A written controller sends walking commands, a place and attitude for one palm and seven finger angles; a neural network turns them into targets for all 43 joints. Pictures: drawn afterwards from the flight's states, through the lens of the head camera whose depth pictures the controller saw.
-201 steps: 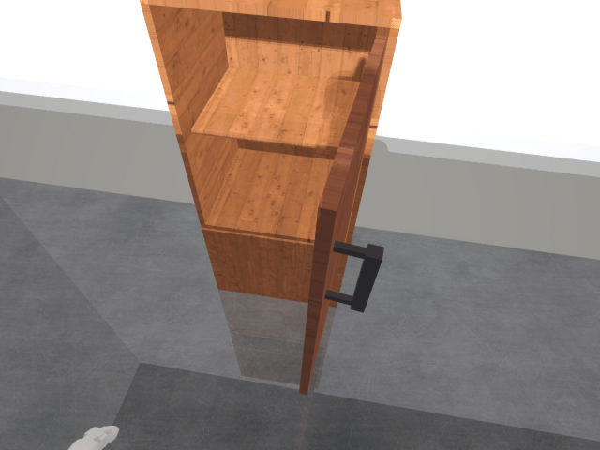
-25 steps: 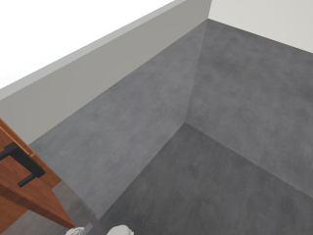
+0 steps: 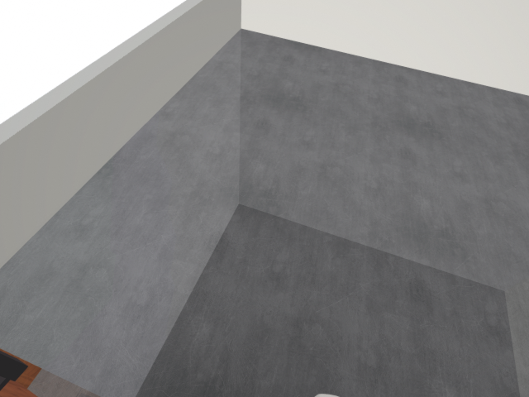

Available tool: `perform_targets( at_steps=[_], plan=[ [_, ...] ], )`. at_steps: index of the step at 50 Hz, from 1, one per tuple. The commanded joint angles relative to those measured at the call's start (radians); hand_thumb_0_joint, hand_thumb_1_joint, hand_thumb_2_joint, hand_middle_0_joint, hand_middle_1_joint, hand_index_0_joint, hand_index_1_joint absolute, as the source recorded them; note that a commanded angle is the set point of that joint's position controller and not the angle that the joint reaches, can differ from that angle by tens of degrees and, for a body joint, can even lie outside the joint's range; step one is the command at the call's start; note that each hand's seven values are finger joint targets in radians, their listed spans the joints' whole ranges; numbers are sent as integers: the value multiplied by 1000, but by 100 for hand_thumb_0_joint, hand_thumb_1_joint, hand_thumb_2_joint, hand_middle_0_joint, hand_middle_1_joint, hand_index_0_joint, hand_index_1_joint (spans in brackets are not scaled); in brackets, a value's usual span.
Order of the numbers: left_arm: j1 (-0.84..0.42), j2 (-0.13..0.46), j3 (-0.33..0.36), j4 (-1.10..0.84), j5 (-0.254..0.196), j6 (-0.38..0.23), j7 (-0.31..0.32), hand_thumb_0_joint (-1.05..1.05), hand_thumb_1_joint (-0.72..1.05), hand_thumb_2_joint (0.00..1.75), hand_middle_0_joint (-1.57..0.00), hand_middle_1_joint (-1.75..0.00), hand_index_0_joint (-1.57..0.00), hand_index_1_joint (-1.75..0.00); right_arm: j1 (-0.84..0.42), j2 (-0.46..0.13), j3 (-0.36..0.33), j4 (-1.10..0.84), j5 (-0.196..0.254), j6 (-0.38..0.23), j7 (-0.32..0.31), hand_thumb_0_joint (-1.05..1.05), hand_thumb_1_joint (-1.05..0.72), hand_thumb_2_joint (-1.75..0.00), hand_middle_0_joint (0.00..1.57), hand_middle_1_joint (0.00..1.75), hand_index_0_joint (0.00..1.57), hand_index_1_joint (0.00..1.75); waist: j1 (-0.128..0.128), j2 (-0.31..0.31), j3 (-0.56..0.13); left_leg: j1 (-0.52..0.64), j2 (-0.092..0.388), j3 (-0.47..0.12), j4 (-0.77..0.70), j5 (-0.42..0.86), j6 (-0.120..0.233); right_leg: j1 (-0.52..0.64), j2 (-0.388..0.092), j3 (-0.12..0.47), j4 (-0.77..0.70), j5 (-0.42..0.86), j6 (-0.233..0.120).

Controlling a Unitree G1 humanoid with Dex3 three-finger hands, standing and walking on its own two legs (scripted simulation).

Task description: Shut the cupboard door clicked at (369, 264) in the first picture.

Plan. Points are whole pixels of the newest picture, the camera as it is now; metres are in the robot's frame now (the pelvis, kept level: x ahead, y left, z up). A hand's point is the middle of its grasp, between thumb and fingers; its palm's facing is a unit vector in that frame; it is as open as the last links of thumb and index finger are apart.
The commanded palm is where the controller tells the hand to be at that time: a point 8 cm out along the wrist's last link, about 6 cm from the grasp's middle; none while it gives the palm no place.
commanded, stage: walk around to get in front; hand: left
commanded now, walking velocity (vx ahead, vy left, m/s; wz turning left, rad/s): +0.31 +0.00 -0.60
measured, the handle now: out of the picture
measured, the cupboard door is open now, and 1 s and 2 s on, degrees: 83 83 83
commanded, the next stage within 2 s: none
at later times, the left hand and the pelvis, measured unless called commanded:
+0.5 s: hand (211, 377) +0.19 +0.10 -0.18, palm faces -0.18 -0.97 -0.19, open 7.4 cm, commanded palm none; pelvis +0.15 -0.08 -0.01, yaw -15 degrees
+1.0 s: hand (237, 227) +0.51 +0.08 -0.18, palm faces -0.35 -0.92 -0.17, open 7.4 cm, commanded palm none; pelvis +0.38 -0.07 +0.00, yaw -25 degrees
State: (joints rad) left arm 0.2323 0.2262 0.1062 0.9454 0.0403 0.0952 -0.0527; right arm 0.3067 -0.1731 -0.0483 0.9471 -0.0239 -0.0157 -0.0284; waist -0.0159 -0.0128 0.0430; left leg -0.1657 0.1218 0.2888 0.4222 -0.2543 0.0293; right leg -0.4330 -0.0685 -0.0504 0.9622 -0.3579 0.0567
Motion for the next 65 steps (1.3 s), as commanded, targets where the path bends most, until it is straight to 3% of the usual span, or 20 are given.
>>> perform_targets(
  at_steps=[1,6,8,9,10,11,17,28,31,32,33,34,37,40,57,60,62,63,64,65],
  plan=[
    [-147,28,-4,-124,-8,-51,-10,0,90,90,-20,-30,-20,-30,82,-208,-53,-15,-11,-25,-2,0,-90,-90,20,30,20,30,-49,160,20,78,292,-222,-261,-273,67,-121,-28,-29,-132,-16,-15],
    [-140,20,-6,-121,-10,-71,-6,0,90,90,-20,-30,-20,-30,64,-223,-59,-2,-17,-25,11,0,-90,-90,20,30,20,30,-29,171,-9,61,308,-141,-182,-187,53,25,-4,-74,-306,-47,-44],
    [-19,44,1,-76,-11,-88,1,0,90,90,-20,-30,-20,-30,47,-222,-56,-6,-15,-23,18,0,-90,-90,20,30,20,30,41,81,-62,-14,259,-61,16,-93,11,251,49,-126,-461,50,-64],
    [117,113,13,-31,-8,-101,13,0,90,90,-20,-30,-20,-30,38,-190,-48,-17,-5,-22,29,0,-90,-90,20,30,20,30,108,-68,-130,-143,199,23,257,-34,-32,468,0,-39,-553,5,-100],
    [227,246,38,2,-7,-119,30,0,90,90,-20,-30,-20,-30,-13,-114,-24,-72,3,-22,41,0,-90,-90,20,30,20,30,166,-367,-128,-488,56,25,556,-346,-87,631,-257,402,-693,-164,-206],
    [277,287,46,16,-29,-113,47,0,90,90,-20,-30,-20,-30,-105,-139,-23,-115,-4,-19,39,0,-90,-90,20,30,20,30,180,-327,-91,-636,12,-127,728,-359,-87,608,-358,623,-774,-132,-278],
    [82,112,-9,-14,-22,-157,54,0,90,90,-20,-30,-20,-30,-50,-105,-36,-40,-14,-15,42,0,-90,-90,20,30,20,30,19,-83,57,-517,59,-214,690,-8,-113,319,-171,225,-749,292,-216],
    [190,101,-18,69,-15,-177,75,0,90,90,-20,-30,-20,-30,-261,-68,-13,-121,0,-42,57,0,-90,-90,20,30,20,30,49,-96,59,-374,-19,-181,272,121,-72,382,-137,213,-682,600,-203],
    [172,117,-9,80,-21,-178,76,0,90,90,-20,-30,-20,-30,-20,-114,-30,-41,-7,-56,34,0,-90,-90,20,30,20,30,-62,-71,-66,0,-90,-158,128,139,-35,324,-95,175,-395,781,-165],
    [183,87,-8,78,-27,-178,71,0,90,90,-20,-30,-20,-30,139,-188,-48,6,-15,-58,21,0,-90,-90,20,30,20,30,-122,26,-173,231,-1,-242,102,147,-15,224,-38,142,-172,606,-135],
    [274,23,-10,75,-41,-168,58,0,90,90,-20,-30,-20,-30,241,-309,-77,32,-26,-61,12,0,-90,-90,20,30,20,30,-120,342,-323,455,310,-644,22,130,72,-7,121,27,180,-14,-83],
    [248,29,-23,58,-37,-167,58,0,90,90,-20,-30,-20,-30,234,-319,-67,27,-6,-45,9,0,-90,-90,20,30,20,30,-104,360,-302,398,381,-789,-114,45,109,-84,114,109,356,-199,-95],
    [130,17,-17,75,-17,-148,42,0,90,90,-20,-30,-20,-30,-9,-128,-20,-11,-4,-63,6,0,-90,-90,20,30,20,30,-22,120,4,-11,287,-550,-222,-83,63,-124,-25,111,392,35,-85],
    [211,-44,-23,108,-8,-111,36,0,90,90,-20,-30,-20,-30,-17,-73,-8,28,0,-80,2,0,-90,-90,20,30,20,30,45,128,-2,-107,208,-320,-233,18,25,-56,-32,86,324,108,-66],
    [-229,-53,-42,-22,-9,-112,20,0,90,90,-20,-30,-20,-30,293,-72,-5,188,-10,-74,1,0,-90,-90,20,30,20,30,-67,120,107,201,211,-142,-224,357,96,-218,-27,-73,-265,180,-59],
    [-175,-43,-40,-8,-9,-128,25,0,90,90,-20,-30,-20,-30,282,-84,-6,200,-11,-68,1,0,-90,-90,20,30,20,30,-28,137,66,208,220,-102,-108,583,88,-68,26,-113,-355,111,-93],
    [28,-13,-29,64,-5,-145,32,0,90,90,-20,-30,-20,-30,259,-89,-7,202,-1,-65,2,0,-90,-90,20,30,20,30,63,106,-55,157,173,-48,134,721,44,233,84,-153,-456,184,-119],
    [176,48,-9,112,0,-159,40,0,90,90,-20,-30,-20,-30,237,-80,-9,188,10,-68,11,0,-90,-90,20,30,20,30,130,44,-156,-25,142,-29,342,585,5,502,-11,-42,-461,206,-163],
    [316,164,24,140,-3,-166,58,0,90,90,-20,-30,-20,-30,246,-25,0,151,23,-72,18,0,-90,-90,20,30,20,30,172,-182,-281,-319,12,7,662,4,-44,755,-291,355,-529,200,-269],
    [331,210,29,151,-27,-160,60,0,90,90,-20,-30,-20,-30,179,-33,-3,119,21,-66,17,0,-90,-90,20,30,20,30,159,-174,-265,-458,-50,-136,887,-316,-40,744,-396,550,-658,228,-330]
  ],
)
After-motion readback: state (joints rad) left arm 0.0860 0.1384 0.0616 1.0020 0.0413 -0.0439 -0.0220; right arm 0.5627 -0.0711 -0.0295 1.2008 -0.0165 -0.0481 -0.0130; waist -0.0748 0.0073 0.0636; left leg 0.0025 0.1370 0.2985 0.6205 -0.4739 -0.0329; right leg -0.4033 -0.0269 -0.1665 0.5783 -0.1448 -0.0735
